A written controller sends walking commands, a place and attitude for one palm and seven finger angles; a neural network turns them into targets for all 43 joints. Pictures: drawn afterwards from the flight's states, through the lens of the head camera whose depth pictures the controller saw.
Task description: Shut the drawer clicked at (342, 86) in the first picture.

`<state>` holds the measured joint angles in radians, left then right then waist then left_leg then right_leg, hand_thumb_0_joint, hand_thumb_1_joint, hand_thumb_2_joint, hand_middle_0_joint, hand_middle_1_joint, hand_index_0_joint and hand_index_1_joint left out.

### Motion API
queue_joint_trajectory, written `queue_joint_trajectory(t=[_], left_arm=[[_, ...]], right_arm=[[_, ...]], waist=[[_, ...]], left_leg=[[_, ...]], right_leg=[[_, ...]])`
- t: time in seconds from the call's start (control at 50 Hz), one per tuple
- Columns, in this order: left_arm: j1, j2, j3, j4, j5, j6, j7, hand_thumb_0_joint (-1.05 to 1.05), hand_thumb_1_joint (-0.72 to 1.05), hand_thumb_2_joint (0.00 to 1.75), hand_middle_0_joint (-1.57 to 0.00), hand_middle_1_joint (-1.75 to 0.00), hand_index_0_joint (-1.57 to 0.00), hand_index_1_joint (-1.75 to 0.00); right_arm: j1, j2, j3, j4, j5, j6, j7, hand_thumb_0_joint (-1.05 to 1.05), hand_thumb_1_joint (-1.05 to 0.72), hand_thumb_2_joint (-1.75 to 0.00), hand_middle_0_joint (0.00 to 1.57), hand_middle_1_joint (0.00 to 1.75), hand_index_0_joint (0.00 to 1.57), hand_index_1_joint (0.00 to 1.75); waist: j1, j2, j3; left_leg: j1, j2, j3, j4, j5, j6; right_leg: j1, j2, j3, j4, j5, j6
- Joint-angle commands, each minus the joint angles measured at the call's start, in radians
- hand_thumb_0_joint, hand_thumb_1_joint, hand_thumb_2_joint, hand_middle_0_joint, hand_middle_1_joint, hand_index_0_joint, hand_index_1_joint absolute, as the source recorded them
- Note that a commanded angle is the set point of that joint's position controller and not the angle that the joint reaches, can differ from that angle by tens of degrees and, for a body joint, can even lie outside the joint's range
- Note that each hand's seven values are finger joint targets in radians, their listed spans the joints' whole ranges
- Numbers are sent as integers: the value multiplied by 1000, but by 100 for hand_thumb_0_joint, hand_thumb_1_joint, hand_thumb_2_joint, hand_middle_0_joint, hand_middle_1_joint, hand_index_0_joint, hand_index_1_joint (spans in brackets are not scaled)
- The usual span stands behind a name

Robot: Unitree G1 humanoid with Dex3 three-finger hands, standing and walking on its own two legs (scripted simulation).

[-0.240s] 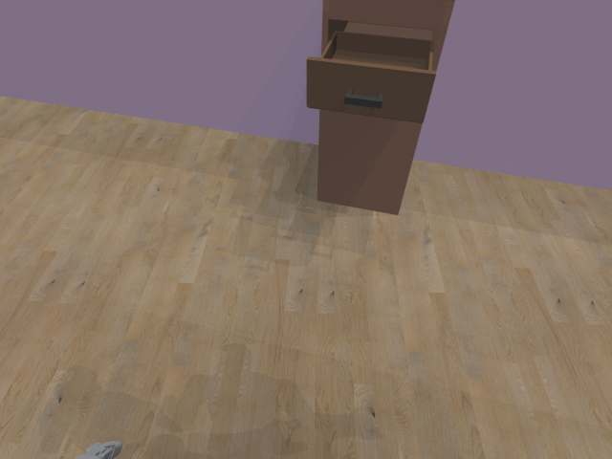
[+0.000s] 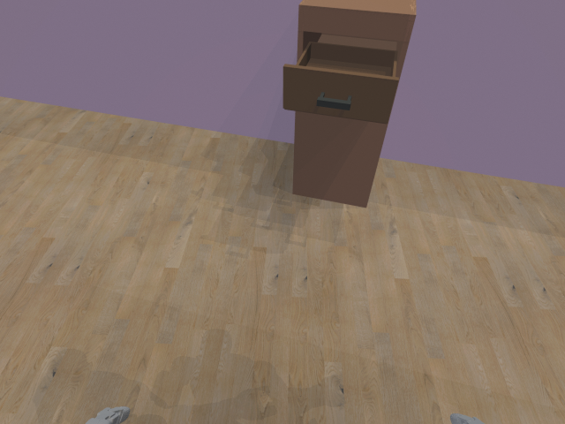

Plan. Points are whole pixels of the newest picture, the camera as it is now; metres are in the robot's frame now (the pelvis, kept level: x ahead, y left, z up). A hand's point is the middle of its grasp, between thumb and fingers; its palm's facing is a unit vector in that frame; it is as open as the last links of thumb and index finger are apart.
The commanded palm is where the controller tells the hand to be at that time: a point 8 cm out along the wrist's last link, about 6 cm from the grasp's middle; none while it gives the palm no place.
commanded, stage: stand and wait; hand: left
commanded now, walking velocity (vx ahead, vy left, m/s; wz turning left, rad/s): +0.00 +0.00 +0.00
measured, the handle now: (334, 100) +1.00 -0.10 -0.03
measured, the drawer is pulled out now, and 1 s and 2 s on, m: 0.30 0.30 0.30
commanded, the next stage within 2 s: look at it before walking up in 0.58 s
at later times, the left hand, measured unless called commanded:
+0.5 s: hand out of the picture +0.04 +0.24 -0.16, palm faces -0.03 -0.95 -0.33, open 7.4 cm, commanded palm none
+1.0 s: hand out of the picture +0.06 +0.24 -0.15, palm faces -0.02 -0.95 -0.32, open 7.4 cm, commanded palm none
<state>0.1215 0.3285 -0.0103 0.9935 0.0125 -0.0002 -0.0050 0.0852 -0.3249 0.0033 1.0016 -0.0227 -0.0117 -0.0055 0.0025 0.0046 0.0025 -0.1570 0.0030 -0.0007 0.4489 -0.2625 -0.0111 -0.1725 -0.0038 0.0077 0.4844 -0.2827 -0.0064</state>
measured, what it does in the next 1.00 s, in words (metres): stands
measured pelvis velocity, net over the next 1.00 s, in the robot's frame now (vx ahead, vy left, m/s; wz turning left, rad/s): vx -0.01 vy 0.00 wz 0.00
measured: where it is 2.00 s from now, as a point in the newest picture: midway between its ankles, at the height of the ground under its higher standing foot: outside the picture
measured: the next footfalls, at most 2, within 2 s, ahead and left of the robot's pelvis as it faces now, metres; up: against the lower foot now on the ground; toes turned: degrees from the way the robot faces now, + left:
none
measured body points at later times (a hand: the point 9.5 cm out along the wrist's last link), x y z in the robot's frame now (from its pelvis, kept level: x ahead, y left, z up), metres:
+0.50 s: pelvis -0.01 -0.01 +0.00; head -0.01 -0.01 +0.45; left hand +0.05 +0.29 -0.13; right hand +0.04 -0.30 -0.13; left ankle -0.01 +0.13 -0.74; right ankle -0.01 -0.11 -0.74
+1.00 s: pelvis -0.01 +0.00 +0.01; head +0.00 +0.00 +0.45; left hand +0.07 +0.29 -0.13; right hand +0.07 -0.29 -0.13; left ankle -0.01 +0.13 -0.74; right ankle -0.01 -0.11 -0.74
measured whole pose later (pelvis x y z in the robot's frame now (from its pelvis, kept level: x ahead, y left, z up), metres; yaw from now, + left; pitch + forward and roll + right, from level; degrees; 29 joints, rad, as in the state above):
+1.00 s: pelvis -0.01 +0.00 +0.01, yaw +0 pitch -1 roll +0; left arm 0.15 0.33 0.00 1.08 0.01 -0.01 -0.01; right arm 0.12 -0.32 0.00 1.11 -0.01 -0.02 -0.01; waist 0.00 -0.01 0.02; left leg -0.15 0.01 0.00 0.38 -0.21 -0.02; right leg -0.16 0.01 0.01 0.40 -0.22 -0.01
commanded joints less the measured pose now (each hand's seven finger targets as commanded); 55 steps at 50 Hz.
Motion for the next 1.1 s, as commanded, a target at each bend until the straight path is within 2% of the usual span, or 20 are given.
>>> queue_joint_trajectory(t=[0.0, 0.16, 0.48, 0.62, 0.72, 0.86, 0.88, 1.08], left_arm=[[-33, 221, 54, -54, -1, -22, 17, 0, 90, 90, -20, -30, -20, -30], [-19, 217, 52, -24, -3, -23, 15, 0, 90, 90, -20, -30, -20, -30], [-3, 209, 47, 30, -5, -23, 15, 0, 90, 90, -20, -30, -20, -30], [-3, 205, 45, 33, -3, -23, 14, 0, 90, 90, -20, -30, -20, -30], [-6, 202, 45, 30, -2, -23, 14, 0, 90, 90, -20, -30, -20, -30], [-4, 202, 46, 29, -2, -24, 15, 0, 90, 90, -20, -30, -20, -30], [-4, 202, 47, 30, -2, -25, 16, 0, 90, 90, -20, -30, -20, -30], [2, 205, 46, 35, -2, -27, 17, 0, 90, 90, -20, -30, -20, -30]], right_arm=[[-35, -201, -47, -54, 6, -24, -14, 0, -90, -90, 20, 30, 20, 30], [-15, -194, -42, -18, 8, -20, -12, 0, -90, -90, 20, 30, 20, 30], [23, -198, -38, 45, 12, -24, -12, 0, -90, -90, 20, 30, 20, 30], [17, -195, -37, 50, 12, -23, -11, 0, -90, -90, 20, 30, 20, 30], [17, -197, -37, 49, 12, -26, -11, 0, -90, -90, 20, 30, 20, 30], [6, -198, -38, 48, 13, -29, -13, 0, -90, -90, 20, 30, 20, 30], [6, -196, -38, 46, 13, -29, -13, 0, -90, -90, 20, 30, 20, 30], [0, -195, -37, 50, 15, -25, -14, 0, -90, -90, 20, 30, 20, 30]], waist=[[-1, -14, -54], [-1, -21, -31], [-1, -7, -31], [1, -7, -8], [2, -9, -16], [3, 4, -42], [2, -10, -48], [2, -13, -39]], left_leg=[[6, 98, -74, -68, 205, 42], [-4, 96, -77, -82, 140, 35], [-11, 109, -91, -114, 135, 33], [-13, 109, -91, -122, 122, 33], [-11, 112, -95, -127, 138, 34], [14, 117, -94, -124, 202, 36], [20, 118, -94, -122, 213, 36], [30, 116, -88, -122, 222, 32]], right_leg=[[8, -110, 98, -88, 228, -37], [-8, -114, 117, -134, 136, -39], [9, -108, 115, -145, 117, -35], [-9, -109, 116, -156, 99, -32], [-2, -107, 111, -151, 113, -29], [21, -108, 101, -134, 198, -28], [25, -108, 102, -133, 212, -28], [33, -114, 103, -147, 241, -28]])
